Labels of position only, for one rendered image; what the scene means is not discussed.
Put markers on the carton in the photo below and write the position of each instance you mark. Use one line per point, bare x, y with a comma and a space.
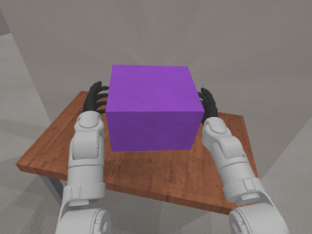
152, 108

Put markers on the robot right hand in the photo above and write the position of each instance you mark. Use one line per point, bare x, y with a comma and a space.
208, 103

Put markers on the robot left hand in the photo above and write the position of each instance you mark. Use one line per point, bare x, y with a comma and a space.
91, 103

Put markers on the robot left upper arm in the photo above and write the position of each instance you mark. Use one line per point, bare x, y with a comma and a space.
88, 221

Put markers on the right robot forearm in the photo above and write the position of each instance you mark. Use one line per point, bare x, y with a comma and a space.
240, 186

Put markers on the left robot forearm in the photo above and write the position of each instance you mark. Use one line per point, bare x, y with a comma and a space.
85, 162

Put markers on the robot right upper arm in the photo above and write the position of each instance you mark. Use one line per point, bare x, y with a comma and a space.
261, 218

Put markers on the table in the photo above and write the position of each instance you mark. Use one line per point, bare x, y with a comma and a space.
186, 177

